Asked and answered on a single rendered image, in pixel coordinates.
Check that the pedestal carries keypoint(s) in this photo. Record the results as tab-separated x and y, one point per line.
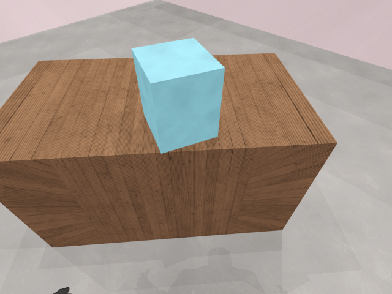
79	164

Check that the carton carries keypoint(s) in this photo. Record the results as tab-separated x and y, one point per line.
180	85

